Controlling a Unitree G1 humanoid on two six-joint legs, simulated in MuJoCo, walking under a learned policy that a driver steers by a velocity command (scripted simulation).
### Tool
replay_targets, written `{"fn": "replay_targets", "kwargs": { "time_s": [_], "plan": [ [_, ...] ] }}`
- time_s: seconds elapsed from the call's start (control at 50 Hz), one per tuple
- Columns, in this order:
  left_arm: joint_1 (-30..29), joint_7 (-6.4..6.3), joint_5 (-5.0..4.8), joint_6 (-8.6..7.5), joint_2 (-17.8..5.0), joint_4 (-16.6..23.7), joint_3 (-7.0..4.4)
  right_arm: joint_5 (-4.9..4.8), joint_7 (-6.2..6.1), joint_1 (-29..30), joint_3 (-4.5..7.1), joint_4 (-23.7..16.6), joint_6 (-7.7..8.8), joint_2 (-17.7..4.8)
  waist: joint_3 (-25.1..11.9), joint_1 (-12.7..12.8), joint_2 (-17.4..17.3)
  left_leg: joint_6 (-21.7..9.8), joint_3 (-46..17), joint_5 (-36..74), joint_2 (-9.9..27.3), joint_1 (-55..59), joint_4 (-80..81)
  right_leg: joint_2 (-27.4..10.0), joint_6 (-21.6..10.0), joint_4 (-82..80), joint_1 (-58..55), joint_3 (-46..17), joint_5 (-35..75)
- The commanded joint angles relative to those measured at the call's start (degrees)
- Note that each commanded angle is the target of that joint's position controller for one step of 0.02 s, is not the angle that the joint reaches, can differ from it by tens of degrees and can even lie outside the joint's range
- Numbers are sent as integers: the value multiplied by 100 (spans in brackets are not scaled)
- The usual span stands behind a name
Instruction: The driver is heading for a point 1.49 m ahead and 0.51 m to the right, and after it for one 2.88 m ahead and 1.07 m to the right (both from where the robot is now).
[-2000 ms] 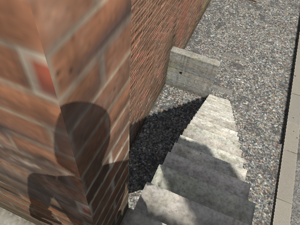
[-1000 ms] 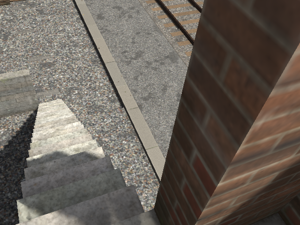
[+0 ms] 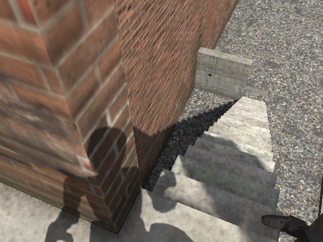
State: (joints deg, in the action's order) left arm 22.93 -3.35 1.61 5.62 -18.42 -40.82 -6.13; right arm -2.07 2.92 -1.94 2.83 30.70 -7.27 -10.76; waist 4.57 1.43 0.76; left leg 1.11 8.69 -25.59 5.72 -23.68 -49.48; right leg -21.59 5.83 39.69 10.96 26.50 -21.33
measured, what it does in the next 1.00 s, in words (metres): steps to the left, turning right: left foot, then right foot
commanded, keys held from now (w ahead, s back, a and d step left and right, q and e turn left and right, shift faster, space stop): w+shift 0.02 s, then w+e+shift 0.14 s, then e+shift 0.70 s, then w+e+shift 0.02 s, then e+shift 0.12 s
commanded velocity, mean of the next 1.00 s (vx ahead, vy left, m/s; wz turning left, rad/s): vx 0.11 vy -0.04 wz -0.55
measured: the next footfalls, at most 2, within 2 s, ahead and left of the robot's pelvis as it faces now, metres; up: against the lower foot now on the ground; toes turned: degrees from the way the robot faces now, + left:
left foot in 0.04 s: +0.06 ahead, +0.15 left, +0.00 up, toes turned +10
right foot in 0.44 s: +0.11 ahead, +0.03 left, +0.00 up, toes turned -8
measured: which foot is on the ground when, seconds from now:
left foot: up 0.00-0.02, down 0.04-0.40, up 0.42-0.54, down 0.56-0.92, up 0.94-1.00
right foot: down 0.00-0.04, up 0.06-0.42, down 0.44-0.56, up 0.58-0.90, down 0.92-1.00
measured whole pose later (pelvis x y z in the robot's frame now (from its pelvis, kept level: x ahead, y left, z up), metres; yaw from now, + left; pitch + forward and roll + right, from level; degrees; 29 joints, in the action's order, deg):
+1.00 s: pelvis +0.03 +0.12 -0.01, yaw -33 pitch +3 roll +0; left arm 7.6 0.7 -0.1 1.8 -15.1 -31.5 -4.2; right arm 3.1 -2.2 -14.6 3.8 38.1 -3.9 -18.0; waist 3.0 -1.6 -3.1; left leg 5.1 4.6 -32.1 8.9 -27.3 -68.6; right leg 3.1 -4.5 41.9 25.5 1.9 -20.9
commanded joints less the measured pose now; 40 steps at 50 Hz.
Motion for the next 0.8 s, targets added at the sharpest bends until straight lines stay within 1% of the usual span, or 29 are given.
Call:
{"fn": "replay_targets", "kwargs": {
  "time_s": [0.02, 0.04, 0.06, 0.08, 0.12, 0.16, 0.18, 0.2, 0.24, 0.28, 0.3, 0.34, 0.38, 0.4, 0.42, 0.44, 0.46, 0.48, 0.5, 0.52, 0.54, 0.56, 0.58, 0.6, 0.62, 0.64, 0.7, 0.76, 0.8],
  "plan": [
    [-459, -5, -232, 22, -1244, 158, -397, 221, -132, -852, 166, -101, 192, -416, -571, -711, 722, -219, 290, -101, -448, 896, 1785, -456, -727, -402, -185, -706, 857],
    [-451, 16, -146, 23, -917, 61, -300, 295, -131, -1700, 197, 355, 322, -511, -446, -1062, -495, -425, -417, 344, -578, 1683, 2440, 151, -571, 1369, 894, -640, -390],
    [-1067, -57, 45, 19, -108, 692, -15, 295, 14, -2128, 356, 436, 330, -1499, -344, -1126, -2362, -1119, -2553, 1106, 451, 2066, 2973, 1338, -266, 2829, 3227, -990, -2327],
    [-1148, -109, 118, 91, -265, 768, 3, 140, 75, -2184, 448, 453, 388, -1804, -738, -1165, -2376, -1874, -3420, 1008, 1329, 1689, 3881, 1520, -342, 3349, 3212, -1892, -2444],
    [-1070, -138, -101, 58, -455, 275, -47, 242, -6, -1581, 139, 558, 379, -951, -88, -709, -1810, -1935, -2585, -85, 1076, 1368, 3808, 1523, -524, 3654, 3327, -2100, -1365],
    [-730, -65, 23, -14, -640, -169, -114, 287, -98, -1064, -37, 523, 431, -478, -265, -366, -1217, -1588, -1674, 1043, 484, 1072, 3585, 1614, -609, 3569, 2531, -2169, -537],
    [-800, 456, 358, 37, -674, 69, -148, 175, -609, -2468, 102, 1190, 518, -709, -424, -92, 922, -351, -3854, -16, 1911, 1844, 3708, 1668, -786, 3931, 3136, -3263, 616],
    [-612, 626, 331, 94, -524, -66, -137, 101, -923, -2974, 178, 1574, 498, -1142, 7, -16, 1284, 506, -3702, 2626, 2289, 2084, 3413, 2082, -751, 4046, 3387, -3780, 577],
    [121, 698, 201, 62, -83, -299, 2, 112, -986, -2221, 290, 1385, 702, -1548, -337, 436, -40, 1299, -2074, 4755, 1749, 1851, 2820, 2419, -649, 3879, 2779, -4128, 665],
    [400, 674, 131, -62, -500, -357, -62, 146, -837, -1014, 104, 1018, 743, -875, -438, 674, -1615, 1713, -502, 4578, 817, 998, 3440, 2565, -552, 2964, 1439, -3056, 966],
    [488, 619, 183, -82, -686, -412, -103, 172, -839, -813, 68, 971, 714, -735, -240, 700, -1819, 1821, -34, 5563, 597, 819, 3646, 2707, -532, 2705, 928, -2489, 830],
    [808, 522, 158, -64, -635, -416, -26, 186, -883, -584, 184, 874, 641, -1034, -54, 812, -2190, 2062, 905, 7673, 219, 933, 3721, 2606, -602, 1323, 156, -1532, 204],
    [2567, 381, -121, -25, -962, -595, -149, 119, -892, 640, 456, 506, 575, -1736, -426, 1862, -2050, 2225, 1468, 9233, -397, 586, 1118, 2389, -1456, -1074, -1543, -884, 302],
    [1217, 350, -296, -56, -604, -330, -116, -118, -895, -178, 409, 792, 521, -1419, -830, 1235, 479, 1058, 575, 3513, -250, 623, -1716, 1824, -1855, -1660, -1145, -1739, 2065],
    [-494, 324, -19, -69, -379, 117, 28, 18, -768, -1089, 140, 872, 602, -833, -512, 354, 2473, 209, -469, -1830, -192, 257, -3667, 1818, -1923, -2244, -48, -2130, 3169],
    [-1280, 384, 108, -245, -659, 443, 0, 460, -650, -1688, -3, 893, 686, -561, -465, -523, 903, -519, -1826, -1654, 272, 1082, -3875, 1430, -1874, -1318, 1885, -2832, 3275],
    [-1582, 351, 215, -319, -854, 626, -3, 591, -539, -2045, 12, 720, 720, -518, -598, -1132, -223, -743, -1913, -869, 186, 1707, -2947, 1382, -1910, -854, 3035, -3226, 3807],
    [-1442, 283, 215, -306, -805, 649, 22, 620, -459, -2109, -83, 519, 740, -373, 1, -1358, -303, -532, -1184, -258, -459, 1453, -1395, 1495, -1983, -983, 3447, -3484, 3543],
    [-1365, 188, 186, -208, -1055, 765, -75, 512, -450, -1950, -189, 479, 675, -295, 152, -1077, 524, -377, -615, -820, -713, 822, -251, 1186, -2146, -1594, 2890, -4236, 1999],
    [-1281, 170, 137, -138, -1011, 831, -92, 413, -510, -2084, -181, 753, 565, -428, -106, -818, 990, -250, -249, -885, -850, 1062, 307, 1103, -2172, -1847, 2648, -4861, 1126],
    [-1206, 188, -7, -112, -628, 915, 33, 368, -557, -2468, -106, 975, 538, -605, -432, -819, 948, -149, -227, -361, -965, 1892, 1343, 1373, -1829, -1649, 2820, -4822, 304],
    [-755, 202, -109, -179, -142, 815, 192, 319, -565, -2592, 9, 1047, 542, -1018, -757, -818, -123, -290, -1310, -88, -49, 2755, 2671, 2016, -1188, -433, 3304, -4182, -900],
    [-279, 182, -111, -255, 582, 1032, 334, 233, -465, -2046, 180, 665, 474, -2033, -1196, -550, -2611, -917, -4020, -694, 2593, 2466, 3648, 2942, -594, 1737, 3698, -2549, -2006],
    [-541, 99, 170, -202, -84, 1094, 164, 330, -408, -1278, 160, 501, 512, -2078, -379, -351, -1773, -1179, -4398, 325, 2551, 1086, 4080, 2402, -414, 2525, 3518, -3006, -1357],
    [-647, 117, 77, -131, -331, 1021, 21, 425, -471, -742, 29, 425, 615, -1591, 245, -31, -1054, -1079, -3526, 963, 2186, 603, 3829, 2280, -417, 2954, 3258, -2958, -913],
    [-370, 113, -43, -50, -283, 879, 4, 401, -517, -283, -50, 416, 696, -1242, 495, 288, -1078, -899, -2414, 1860, 1641, 466, 3516, 2090, -350, 3036, 3073, -2795, -633],
    [-344, 331, -95, -1, -111, 739, 13, 419, -576, -498, -92, 430, 835, -819, -53, 175, -1049, -877, -717, 3938, 836, 1243, 2715, 2001, -170, 2702, 2694, -2431, 122],
    [-1587, 559, -14, -28, 243, 1148, 146, 371, -554, -1347, 69, 643, 928, -1060, -413, -361, -708, -1139, -591, 4598, 1231, 2200, 2358, 1898, -270, 1849, 3008, -2235, 310],
    [-1867, 590, -47, -38, 443, 1313, 202, 422, -547, -1451, 138, 609, 832, -1120, -780, -429, -936, -1104, -469, 4183, 1402, 2279, 2260, 1913, -432, 1410, 2556, -2045, -118]
  ]
}}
